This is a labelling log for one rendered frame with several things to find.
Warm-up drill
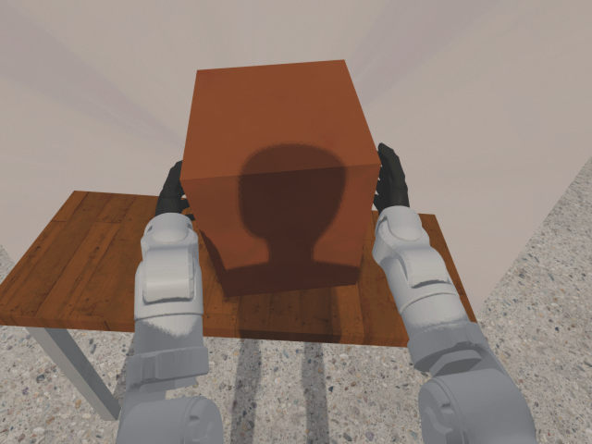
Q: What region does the carton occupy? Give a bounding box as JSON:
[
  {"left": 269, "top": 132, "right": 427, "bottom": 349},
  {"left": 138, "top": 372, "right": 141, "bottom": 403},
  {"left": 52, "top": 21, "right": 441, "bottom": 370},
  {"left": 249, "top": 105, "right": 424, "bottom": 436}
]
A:
[{"left": 179, "top": 59, "right": 381, "bottom": 297}]

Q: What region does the robot left hand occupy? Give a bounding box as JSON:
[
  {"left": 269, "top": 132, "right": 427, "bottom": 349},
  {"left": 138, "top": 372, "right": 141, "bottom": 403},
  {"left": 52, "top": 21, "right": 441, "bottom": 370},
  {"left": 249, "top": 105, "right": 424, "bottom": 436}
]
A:
[{"left": 154, "top": 160, "right": 195, "bottom": 221}]

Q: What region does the right robot forearm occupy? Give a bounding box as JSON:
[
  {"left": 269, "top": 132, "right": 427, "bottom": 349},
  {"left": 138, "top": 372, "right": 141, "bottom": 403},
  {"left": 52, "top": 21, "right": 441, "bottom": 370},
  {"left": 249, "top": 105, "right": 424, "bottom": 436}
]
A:
[{"left": 372, "top": 205, "right": 537, "bottom": 438}]

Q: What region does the robot right upper arm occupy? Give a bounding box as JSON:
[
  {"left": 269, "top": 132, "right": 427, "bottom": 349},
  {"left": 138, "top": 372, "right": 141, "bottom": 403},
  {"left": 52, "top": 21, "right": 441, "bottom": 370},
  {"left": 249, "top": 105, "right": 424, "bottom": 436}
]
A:
[{"left": 418, "top": 368, "right": 538, "bottom": 444}]

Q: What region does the table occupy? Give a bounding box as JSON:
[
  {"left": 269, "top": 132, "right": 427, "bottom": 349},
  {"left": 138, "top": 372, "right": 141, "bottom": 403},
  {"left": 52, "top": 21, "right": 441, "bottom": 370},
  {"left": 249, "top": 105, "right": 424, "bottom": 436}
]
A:
[{"left": 0, "top": 191, "right": 477, "bottom": 421}]

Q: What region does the robot right hand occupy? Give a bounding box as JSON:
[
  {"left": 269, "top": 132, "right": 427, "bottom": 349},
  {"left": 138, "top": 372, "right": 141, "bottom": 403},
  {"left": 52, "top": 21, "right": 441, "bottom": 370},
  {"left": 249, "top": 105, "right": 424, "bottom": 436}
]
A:
[{"left": 373, "top": 142, "right": 410, "bottom": 216}]

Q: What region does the robot left upper arm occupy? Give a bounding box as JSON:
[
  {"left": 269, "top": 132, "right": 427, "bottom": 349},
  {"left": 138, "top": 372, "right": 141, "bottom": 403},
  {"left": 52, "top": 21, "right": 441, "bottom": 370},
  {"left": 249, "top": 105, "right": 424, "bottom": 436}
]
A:
[{"left": 117, "top": 395, "right": 224, "bottom": 444}]

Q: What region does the left robot forearm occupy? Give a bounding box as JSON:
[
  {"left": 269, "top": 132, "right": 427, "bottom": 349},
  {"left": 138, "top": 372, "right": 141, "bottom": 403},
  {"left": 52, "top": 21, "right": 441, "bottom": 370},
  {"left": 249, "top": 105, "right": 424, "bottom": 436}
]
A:
[{"left": 116, "top": 213, "right": 209, "bottom": 444}]

